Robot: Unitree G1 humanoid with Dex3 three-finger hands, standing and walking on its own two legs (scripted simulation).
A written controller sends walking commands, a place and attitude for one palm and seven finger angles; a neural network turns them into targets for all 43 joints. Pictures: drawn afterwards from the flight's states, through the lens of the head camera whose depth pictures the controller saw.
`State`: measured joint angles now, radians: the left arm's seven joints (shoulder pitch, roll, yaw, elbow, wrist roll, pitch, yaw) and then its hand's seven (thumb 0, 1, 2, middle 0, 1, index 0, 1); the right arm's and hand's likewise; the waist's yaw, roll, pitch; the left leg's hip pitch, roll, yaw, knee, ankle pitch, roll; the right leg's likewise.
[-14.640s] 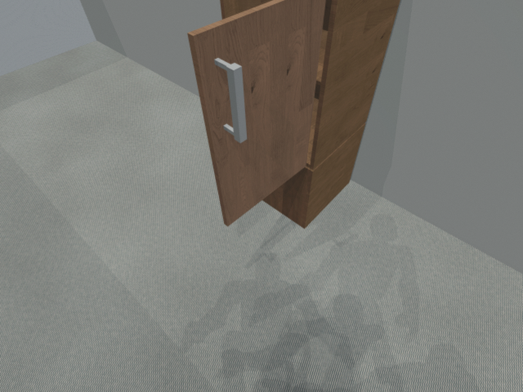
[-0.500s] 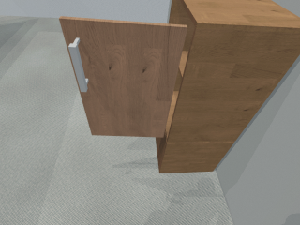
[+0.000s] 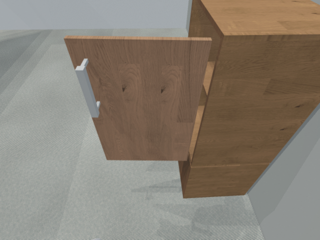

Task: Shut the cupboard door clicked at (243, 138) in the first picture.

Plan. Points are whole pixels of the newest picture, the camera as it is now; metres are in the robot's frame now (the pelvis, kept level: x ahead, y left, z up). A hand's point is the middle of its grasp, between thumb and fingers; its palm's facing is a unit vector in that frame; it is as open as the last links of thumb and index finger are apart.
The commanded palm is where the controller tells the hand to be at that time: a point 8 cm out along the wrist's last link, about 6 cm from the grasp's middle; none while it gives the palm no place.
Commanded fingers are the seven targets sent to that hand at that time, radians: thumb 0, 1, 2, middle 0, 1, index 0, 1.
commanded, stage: shuffle to correct the standing spot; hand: left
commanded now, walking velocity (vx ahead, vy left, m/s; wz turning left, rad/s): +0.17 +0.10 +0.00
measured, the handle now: (90, 89) +0.50 +0.23 +0.11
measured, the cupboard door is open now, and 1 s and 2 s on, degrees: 87 87 87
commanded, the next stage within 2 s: come to a stop and stand still in 0.06 s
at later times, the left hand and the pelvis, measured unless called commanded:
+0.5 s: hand out of the picture +0.10 +0.25 -0.17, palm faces +0.01 -0.98 -0.20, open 7.4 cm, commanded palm none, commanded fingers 0.00 0.90 0.90 -0.20 -0.30 -0.20 -0.30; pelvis +0.07 +0.07 +0.01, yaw -1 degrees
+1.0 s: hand out of the picture +0.08 +0.24 -0.17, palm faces +0.05 -0.98 -0.18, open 7.3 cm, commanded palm none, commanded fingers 0.00 0.90 0.90 -0.20 -0.30 -0.20 -0.30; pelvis +0.04 +0.06 +0.01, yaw +0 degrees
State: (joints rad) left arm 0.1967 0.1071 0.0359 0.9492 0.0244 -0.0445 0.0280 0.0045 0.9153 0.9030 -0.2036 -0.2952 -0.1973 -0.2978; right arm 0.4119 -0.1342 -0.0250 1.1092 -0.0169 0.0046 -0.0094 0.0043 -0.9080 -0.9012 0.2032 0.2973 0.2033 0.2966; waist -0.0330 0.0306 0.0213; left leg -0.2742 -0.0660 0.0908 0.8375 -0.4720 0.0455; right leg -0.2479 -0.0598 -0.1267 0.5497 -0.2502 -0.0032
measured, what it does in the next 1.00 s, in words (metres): steps on the spot: left foot, then right foot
